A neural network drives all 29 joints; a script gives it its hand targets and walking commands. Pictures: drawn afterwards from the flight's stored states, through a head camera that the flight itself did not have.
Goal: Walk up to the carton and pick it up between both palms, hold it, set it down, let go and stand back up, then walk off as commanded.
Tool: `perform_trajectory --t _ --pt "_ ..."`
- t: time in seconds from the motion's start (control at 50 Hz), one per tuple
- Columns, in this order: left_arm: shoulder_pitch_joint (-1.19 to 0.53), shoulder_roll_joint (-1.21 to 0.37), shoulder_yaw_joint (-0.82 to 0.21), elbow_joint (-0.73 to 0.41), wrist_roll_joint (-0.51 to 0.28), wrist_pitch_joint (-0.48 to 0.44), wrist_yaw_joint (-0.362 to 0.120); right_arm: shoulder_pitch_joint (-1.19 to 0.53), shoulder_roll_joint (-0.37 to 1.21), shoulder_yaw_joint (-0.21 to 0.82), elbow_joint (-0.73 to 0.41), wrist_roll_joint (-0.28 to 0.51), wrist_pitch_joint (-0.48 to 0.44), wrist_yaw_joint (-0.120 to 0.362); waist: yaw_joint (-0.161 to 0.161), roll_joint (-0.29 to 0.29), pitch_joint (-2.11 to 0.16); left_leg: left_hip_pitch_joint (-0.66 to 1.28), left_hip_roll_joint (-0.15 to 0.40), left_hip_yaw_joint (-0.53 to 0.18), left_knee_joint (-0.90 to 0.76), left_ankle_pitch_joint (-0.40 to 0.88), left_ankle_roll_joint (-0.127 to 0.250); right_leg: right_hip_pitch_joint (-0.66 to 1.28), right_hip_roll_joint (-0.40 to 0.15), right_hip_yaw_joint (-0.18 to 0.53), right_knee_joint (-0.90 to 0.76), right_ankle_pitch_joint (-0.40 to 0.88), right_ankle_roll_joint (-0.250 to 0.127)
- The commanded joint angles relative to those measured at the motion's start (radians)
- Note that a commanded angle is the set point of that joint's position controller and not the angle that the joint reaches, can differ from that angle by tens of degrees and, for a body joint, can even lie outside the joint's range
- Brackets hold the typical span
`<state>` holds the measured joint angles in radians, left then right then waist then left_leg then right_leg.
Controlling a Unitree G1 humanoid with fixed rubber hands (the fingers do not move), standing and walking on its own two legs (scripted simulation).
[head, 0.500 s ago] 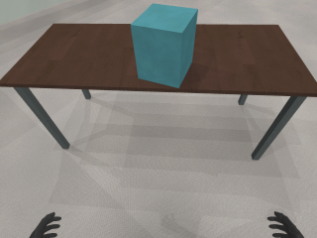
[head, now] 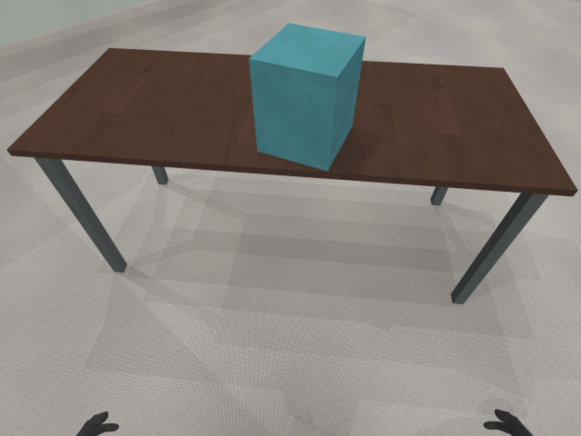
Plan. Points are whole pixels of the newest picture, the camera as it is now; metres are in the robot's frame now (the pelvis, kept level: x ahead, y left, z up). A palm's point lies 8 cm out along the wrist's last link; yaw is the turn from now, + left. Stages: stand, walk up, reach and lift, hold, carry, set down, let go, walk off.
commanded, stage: stand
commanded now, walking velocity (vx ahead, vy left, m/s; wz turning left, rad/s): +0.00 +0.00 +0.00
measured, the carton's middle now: (308, 97) +0.87 -0.05 +0.00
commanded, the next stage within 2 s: none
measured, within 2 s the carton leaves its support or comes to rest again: neither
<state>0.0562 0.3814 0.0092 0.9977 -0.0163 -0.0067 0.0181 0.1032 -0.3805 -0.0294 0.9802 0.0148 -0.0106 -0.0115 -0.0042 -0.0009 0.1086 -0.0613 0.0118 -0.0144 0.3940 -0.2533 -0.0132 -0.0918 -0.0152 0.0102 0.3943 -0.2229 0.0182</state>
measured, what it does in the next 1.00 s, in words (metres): stands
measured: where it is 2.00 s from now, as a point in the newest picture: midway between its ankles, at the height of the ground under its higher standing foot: outside the picture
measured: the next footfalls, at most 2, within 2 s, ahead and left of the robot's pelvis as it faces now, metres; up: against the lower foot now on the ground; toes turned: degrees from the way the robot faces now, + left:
none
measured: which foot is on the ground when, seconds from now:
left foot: down 0.00-1.00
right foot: down 0.00-1.00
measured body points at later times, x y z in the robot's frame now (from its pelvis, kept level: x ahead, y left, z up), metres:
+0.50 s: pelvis -0.03 -0.01 +0.00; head -0.02 +0.00 +0.45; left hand +0.06 +0.31 -0.12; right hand +0.06 -0.31 -0.12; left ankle -0.02 +0.13 -0.74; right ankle +0.00 -0.13 -0.74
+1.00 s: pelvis -0.03 -0.01 +0.00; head -0.02 -0.01 +0.45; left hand +0.07 +0.30 -0.12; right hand +0.06 -0.31 -0.12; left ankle -0.02 +0.13 -0.74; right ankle +0.00 -0.13 -0.74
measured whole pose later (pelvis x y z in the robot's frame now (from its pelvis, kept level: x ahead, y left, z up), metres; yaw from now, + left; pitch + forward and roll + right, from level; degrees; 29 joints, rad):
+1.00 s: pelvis -0.03 -0.01 +0.00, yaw +0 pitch -4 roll +0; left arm 0.09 0.35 0.03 1.08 0.00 -0.02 0.01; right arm 0.11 -0.35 -0.03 1.08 0.01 -0.03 -0.01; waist -0.01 0.00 0.09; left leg -0.10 0.03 -0.02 0.34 -0.18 -0.03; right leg -0.12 0.00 0.00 0.31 -0.13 0.01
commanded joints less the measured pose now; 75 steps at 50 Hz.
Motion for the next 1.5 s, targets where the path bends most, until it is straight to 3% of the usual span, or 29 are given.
perform_trajectory --t 0.0,0.18,0.5,1.48 --pt "-0.045 0.194 0.038 -0.018 0.000 -0.016 0.006 -0.036 -0.185 -0.040 -0.018 0.000 -0.014 -0.007 0.003 0.016 -0.103 -0.013 0.108 -0.072 -0.104 0.260 0.024 0.047 -0.114 0.072 -0.081 0.278 -0.037" --pt "-0.051 0.186 0.045 0.030 0.004 -0.026 0.002 -0.060 -0.174 -0.046 0.032 -0.003 -0.021 -0.008 0.000 0.010 -0.076 -0.033 0.108 -0.079 -0.156 0.112 0.015 0.009 -0.116 0.077 -0.142 0.135 -0.032" --pt "-0.011 0.172 0.051 0.047 0.010 -0.029 -0.001 -0.045 -0.164 -0.049 0.056 -0.006 -0.024 -0.007 0.003 0.005 -0.074 -0.064 0.108 -0.085 -0.164 0.037 0.020 -0.023 -0.111 0.085 -0.164 0.033 -0.030" --pt "0.013 0.163 0.055 0.037 0.011 -0.028 0.005 -0.001 -0.163 -0.039 0.052 -0.004 -0.028 -0.017 -0.002 0.004 -0.100 -0.036 0.121 -0.074 -0.129 0.195 0.027 0.024 -0.117 0.077 -0.131 0.205 -0.033"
